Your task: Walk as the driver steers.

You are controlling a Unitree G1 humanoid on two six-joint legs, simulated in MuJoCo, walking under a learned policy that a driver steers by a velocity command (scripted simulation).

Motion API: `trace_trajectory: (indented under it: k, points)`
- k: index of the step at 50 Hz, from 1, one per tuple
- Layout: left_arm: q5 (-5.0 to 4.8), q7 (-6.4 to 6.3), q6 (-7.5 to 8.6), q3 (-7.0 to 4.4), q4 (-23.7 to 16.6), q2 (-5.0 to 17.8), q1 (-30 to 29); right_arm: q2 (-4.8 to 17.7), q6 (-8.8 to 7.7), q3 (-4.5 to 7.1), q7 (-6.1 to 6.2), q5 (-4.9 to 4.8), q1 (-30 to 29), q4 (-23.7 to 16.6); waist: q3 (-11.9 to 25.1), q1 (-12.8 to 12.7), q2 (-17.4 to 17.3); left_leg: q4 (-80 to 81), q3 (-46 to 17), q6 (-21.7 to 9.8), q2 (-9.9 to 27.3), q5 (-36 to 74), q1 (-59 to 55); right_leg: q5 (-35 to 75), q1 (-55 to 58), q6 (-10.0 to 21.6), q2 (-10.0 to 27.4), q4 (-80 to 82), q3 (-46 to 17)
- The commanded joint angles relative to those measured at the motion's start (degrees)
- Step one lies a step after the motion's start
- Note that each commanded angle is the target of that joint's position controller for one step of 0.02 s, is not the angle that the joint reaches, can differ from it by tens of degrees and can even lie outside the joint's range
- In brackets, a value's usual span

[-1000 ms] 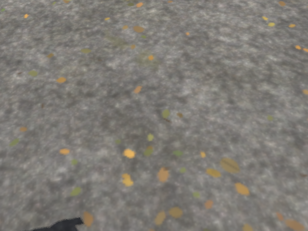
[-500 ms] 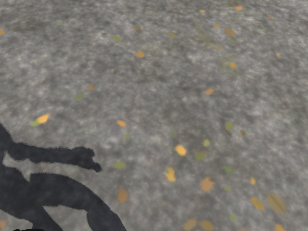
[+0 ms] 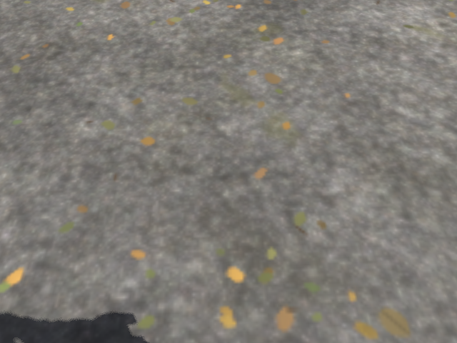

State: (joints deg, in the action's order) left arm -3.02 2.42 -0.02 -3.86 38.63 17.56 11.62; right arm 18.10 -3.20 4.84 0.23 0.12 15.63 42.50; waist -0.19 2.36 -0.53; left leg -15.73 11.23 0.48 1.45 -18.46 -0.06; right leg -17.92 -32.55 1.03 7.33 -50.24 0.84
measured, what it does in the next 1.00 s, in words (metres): walks ahead, turning left: right foot, then left foot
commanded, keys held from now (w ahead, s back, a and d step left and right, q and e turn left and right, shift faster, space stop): w+e+shift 0.12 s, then w+shift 0.02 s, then w+q+shift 0.86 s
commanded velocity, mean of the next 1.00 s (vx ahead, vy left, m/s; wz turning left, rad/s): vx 0.92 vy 0.00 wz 0.33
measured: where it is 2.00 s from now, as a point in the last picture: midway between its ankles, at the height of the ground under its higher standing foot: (178, 112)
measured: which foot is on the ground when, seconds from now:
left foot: down 0.00-0.16, up 0.18-0.58, down 0.60-1.00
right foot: up 0.00-0.12, down 0.14-0.58, up 0.60-0.98, down 1.00-1.00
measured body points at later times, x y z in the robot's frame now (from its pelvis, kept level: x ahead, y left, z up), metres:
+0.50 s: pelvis +0.35 -0.16 -0.02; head +0.37 -0.18 +0.43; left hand +0.40 +0.10 -0.13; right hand +0.50 -0.43 -0.12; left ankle +0.61 -0.05 -0.66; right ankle +0.17 -0.19 -0.74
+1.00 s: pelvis +0.80 -0.23 -0.02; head +0.81 -0.20 +0.43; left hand +0.99 +0.07 -0.04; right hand +0.92 -0.48 -0.13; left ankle +0.62 -0.16 -0.74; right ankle +1.00 -0.33 -0.74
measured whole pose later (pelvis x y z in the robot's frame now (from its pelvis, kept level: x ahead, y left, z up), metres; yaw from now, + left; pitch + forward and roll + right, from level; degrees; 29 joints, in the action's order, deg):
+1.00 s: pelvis +0.80 -0.23 -0.02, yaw +23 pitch +2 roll -1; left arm -2.2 -0.6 7.9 -0.7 28.4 14.5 -0.4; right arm 14.7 -3.2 4.1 1.1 -2.6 23.4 42.2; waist 0.1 6.4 1.5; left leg -35.2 -20.2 -5.4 -9.2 -29.6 4.0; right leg -3.5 -28.7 -4.1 0.3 -27.7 -9.8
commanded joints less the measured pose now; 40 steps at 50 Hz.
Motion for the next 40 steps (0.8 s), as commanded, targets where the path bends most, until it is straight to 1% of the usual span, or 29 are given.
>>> trace_trajectory:
  k: [1, 4, 5, 6, 7, 8, 9, 10, 11, 12, 13, 14, 17, 19, 20, 21, 24, 26, 28, 29, 30, 31, 32, 33, 34, 35, 36, 38, 40]
  points:
    - [-0.12, 0.91, 1.41, 0.95, -7.94, 1.49, -10.23, 9.29, -1.39, 2.76, -0.71, -0.36, -0.95, -2.67, -4.13, 2.62, -2.45, 8.56, -9.4, -9.74, 17.97, -1.62, -7.34, 0.91, -14.1, 0.94, 2.36, 1.59, 0.62]
    - [-0.21, 1.21, 1.23, 1.15, -8.73, 2.78, -8.99, 11.12, -1.12, 3.17, -1.13, -0.66, -1.42, -1.73, -4.86, 0.8, -2.91, 5.72, -2.68, -8.12, 16.82, 7.4, -4.84, -0.13, -7.64, 3.24, 0.31, 3.6, 4.47]
    - [-0.14, 1.04, 1.06, 0.52, -7.72, 4.25, -4.98, 12.09, -1.0, 3.31, -1.06, -0.76, -2.95, -1.94, -3.08, -2.02, -3.94, 0.57, 0.7, -7.02, 15.4, 20.71, -1.85, -1.18, 0.48, 4.28, -3.05, 4.5, 7.78]
    - [-0.29, 0.66, 0.83, -0.97, -5.52, 6.65, 2.62, 12.71, -0.78, 3.25, -1.04, -1.18, -4.29, -2.01, 1.01, -7.08, -3.74, -10.67, 4.65, -5.49, 13.34, 38.74, 1.73, -0.09, 13.02, 5.74, -7.77, 6.68, 11.58]
    - [-0.22, -0.06, 0.53, -3.49, -1.69, 11.0, 15.16, 11.35, -1.15, 2.46, -0.97, -1.29, -3.95, -2.18, 7.19, -13.71, -1.83, -27.95, 6.75, -3.72, 11.16, 49.58, 12.91, 0.9, 34.56, 8.51, -12.43, 7.36, 12.53]
    - [-0.39, -1.03, 0.45, -5.46, 2.1, 16.59, 25.67, 4.56, -2.3, 0.09, -0.82, 0.75, -3.64, -3.92, 7.52, -16.42, 12.28, -52.34, 4.47, 0.22, 6.11, 9.57, 36.5, -3.92, 52.72, 12.37, -5.43, 12.78, -4.44]
    - [0.52, -0.84, 1.79, -4.69, -0.66, 20.06, 22.37, -0.14, -4.6, -2.13, -1.02, -0.27, 0.15, -6.67, 19.53, -9.82, 21.96, -69.95, -9.68, 0.65, -1.91, -15.62, 48.23, -31.14, 58.48, 21.55, 9.66, 30.88, -45.32]
    - [1.02, 0.03, 3.23, -2.8, -3.1, 13.25, 19.49, 8.95, -5.68, -0.5, -0.92, -3.82, -7.94, -6.96, 16.18, -14.14, 6.99, -71.81, -16.01, -1.09, 0.81, -8.6, 53.87, -32.46, 55.93, 17.97, 13.24, 38.26, -47.51]
    - [1.84, 0.08, 3.93, -2.37, -2.12, 12.42, 18.01, 8.38, -6.05, -0.67, -0.86, -5.26, -9.63, -7.65, 8.13, -12.22, 5.95, -70.76, -14.65, -2.48, 2.76, -4.65, 56.86, -25.22, 48.93, 16.82, 14.08, 37.85, -41.39]
    - [2.12, 0.05, 4.37, -1.64, -1.81, 10.47, 14.26, 6.84, -5.94, -1.32, -0.37, -3.9, -8.0, -6.39, 4.6, -9.19, 2.47, -67.32, -14.94, -3.0, 5.96, -0.78, 54.0, -18.57, 40.55, 15.02, 12.31, 36.36, -33.99]
    - [3.02, 0.03, 4.66, -0.68, -2.19, 7.49, 9.29, 6.42, -5.08, -1.17, -0.34, -2.57, -5.26, -4.92, 1.44, -5.72, 2.8, -63.96, -15.49, -3.35, 8.45, 4.73, 50.11, -13.45, 32.93, 12.94, 9.53, 35.47, -25.88]
    - [4.06, -0.04, 5.15, 0.05, -2.86, 5.61, 6.46, 6.28, -3.76, -1.03, -0.93, -3.07, -1.46, -3.28, 0.02, -3.37, 6.54, -62.96, -16.6, -3.23, 9.73, 9.03, 45.6, -7.8, 26.32, 11.67, 8.04, 36.25, -20.07]
    - [4.04, -0.43, 7.05, 0.28, -1.62, 3.61, 5.65, 3.74, -0.45, -1.24, -1.52, -3.39, -1.07, -1.67, -4.1, -2.19, 4.06, -57.98, -18.83, -2.2, 7.49, 15.06, 44.76, 9.41, 20.8, 6.76, 3.9, 39.74, -4.13]
    - [4.38, -1.29, 7.7, 0.29, -0.89, 3.37, 5.79, 2.8, -0.25, -1.43, -1.62, -3.08, -3.74, -2.5, -6.09, -2.26, 3.38, -49.98, -16.84, -2.2, 3.99, 22.4, 44.66, 20.79, 20.91, 2.7, -0.45, 42.13, 4.75]
    - [4.41, -1.88, 8.13, 0.13, -0.44, 4.03, 6.89, 1.97, -0.72, -1.82, -1.9, -2.97, -5.65, -3.25, -6.85, -2.66, 5.01, -44.75, -14.96, -1.9, 3.21, 25.78, 43.52, 25.71, 20.61, 1.75, -0.37, 43.46, 6.96]
    - [4.21, -2.56, 8.32, 0.29, -0.03, 3.69, 7.26, 1.92, -1.29, -1.91, -2.37, -2.68, -7.07, -3.58, -7.53, -2.95, 3.84, -40.17, -12.39, -1.91, 2.0, 28.48, 42.82, 30.24, 22.14, 0.18, -1.33, 44.2, 9.54]
    - [4.19, -4.47, 7.98, 0.14, 1.5, 5.28, 9.79, 0.37, -2.71, -2.32, -4.16, -2.68, -11.09, -4.34, -7.46, -3.85, 1.93, -27.55, -5.75, -3.92, -1.41, 33.06, 38.18, 44.95, 27.77, -3.77, -0.64, 44.1, 12.6]
    - [4.57, -5.84, 6.67, -0.5, 1.96, 8.48, 10.28, 1.57, -2.94, -1.53, -4.9, -3.36, -9.18, -4.54, -3.76, -1.9, 5.28, -23.9, -1.25, -5.44, -5.37, 31.14, 32.95, 67.46, 34.85, -5.17, 0.81, 37.27, 13.4]
    - [4.49, -7.45, 4.71, -1.79, 1.15, 11.98, 7.65, 5.02, -1.44, 0.15, -4.69, -4.12, -1.14, -3.8, 1.24, 3.93, 10.48, -25.23, 1.08, -6.84, -8.07, 24.6, 23.64, 89.33, 38.96, -5.36, 3.25, 24.75, 13.38]
    - [4.53, -7.63, 4.18, -2.29, 0.02, 12.87, 3.42, 8.55, -0.12, 1.81, -4.15, -4.04, 9.51, -1.45, 4.54, 9.95, 10.98, -27.09, -0.31, -8.87, -8.14, 20.56, 13.2, 94.62, 35.84, -4.84, 4.12, 12.82, 12.44]
    - [4.36, -6.96, 4.44, -2.38, -1.94, 12.76, -4.22, 12.03, 1.44, 3.5, -3.06, -3.55, 26.67, 2.95, 8.22, 18.46, 8.52, -24.97, -8.13, -12.81, -3.97, 20.53, -2.99, 88.36, 26.32, -3.8, 3.23, -8.32, 10.35]
    - [3.02, -4.21, 6.07, 0.22, -3.23, 3.04, -11.98, 7.71, 2.49, 1.76, -2.09, -2.69, 34.21, 7.67, 2.59, 20.14, -9.37, -16.98, -13.14, -14.66, -0.7, 28.02, -8.76, 15.75, 11.29, -2.81, -9.64, -40.41, 10.8]
    - [2.31, -2.72, 8.24, 3.15, -7.47, -7.26, -3.98, 5.66, 0.58, 0.38, -2.91, 0.62, 25.36, 5.63, 2.17, 6.25, -23.46, -22.31, -31.03, -20.84, -0.68, 21.19, -15.68, -17.77, -12.46, -3.24, -15.43, -57.71, -3.15]
    - [0.99, -1.45, 10.29, 4.11, -9.96, -4.99, 1.89, 4.02, -0.56, -0.1, -2.97, 0.77, 17.63, 1.21, 10.19, 1.77, -17.64, -8.89, -54.53, -28.45, 8.17, -7.7, -18.27, -16.44, -21.11, -0.66, -14.53, -57.47, -11.44]
    - [0.46, -0.64, 11.43, 3.19, -10.74, 0.88, -1.24, 2.37, -1.12, -0.01, -2.85, -0.07, 14.51, -1.62, 6.97, 1.44, -3.11, 1.9, -60.43, -26.27, 9.91, -21.27, -11.72, -9.75, -19.0, 3.16, -11.87, -47.53, -12.21]
    - [1.08, -0.45, 11.29, 2.68, -10.58, 1.81, -1.47, 3.14, -1.94, 0.12, -2.92, -0.39, 8.88, -3.23, 0.75, -3.82, 8.84, 5.27, -60.07, -23.74, 9.99, -24.57, 0.37, -3.55, -14.93, 4.01, -9.16, -37.94, -11.57]
    - [2.47, -1.03, 10.46, 2.74, -9.98, 1.67, -1.7, 4.12, -2.78, 0.31, -2.84, -0.44, 4.4, -4.81, -2.31, -6.0, 10.68, 5.54, -58.83, -23.62, 7.68, -20.71, 9.72, -1.4, -10.9, 2.81, -7.69, -32.31, -12.14]
    - [3.4, -2.6, 8.71, 1.88, -9.13, 4.26, -1.02, 4.13, -3.02, 0.29, -1.82, -0.41, 0.97, -6.2, -4.85, -7.26, 8.9, 5.92, -50.52, -22.78, 2.95, -10.86, 19.95, 0.54, -5.57, -0.6, -5.29, -24.38, -11.89]
    - [4.44, -3.88, 7.98, 2.19, -10.77, 3.7, -5.41, 2.96, -2.93, -0.06, -0.56, -1.59, 1.95, -5.51, -6.63, -5.23, 6.07, 5.52, -42.1, -21.39, -0.71, -2.12, 26.81, 4.02, -1.65, -3.23, -3.82, -11.02, -9.11]
Velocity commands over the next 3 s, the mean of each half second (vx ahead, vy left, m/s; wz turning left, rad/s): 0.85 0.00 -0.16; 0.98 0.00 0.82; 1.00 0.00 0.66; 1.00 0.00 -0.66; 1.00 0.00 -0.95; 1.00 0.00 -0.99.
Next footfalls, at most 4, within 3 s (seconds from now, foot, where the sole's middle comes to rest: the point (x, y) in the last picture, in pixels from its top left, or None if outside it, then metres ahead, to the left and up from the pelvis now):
0.14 right None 0.20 -0.20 -0.77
0.60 left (290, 279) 0.66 -0.16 -0.77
1.00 right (319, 180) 1.03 -0.32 -0.77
1.48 left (187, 151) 1.21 0.17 -0.77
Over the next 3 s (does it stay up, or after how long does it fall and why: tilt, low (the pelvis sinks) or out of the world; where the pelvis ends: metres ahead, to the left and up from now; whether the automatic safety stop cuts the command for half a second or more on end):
stays up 2.30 0.20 -0.02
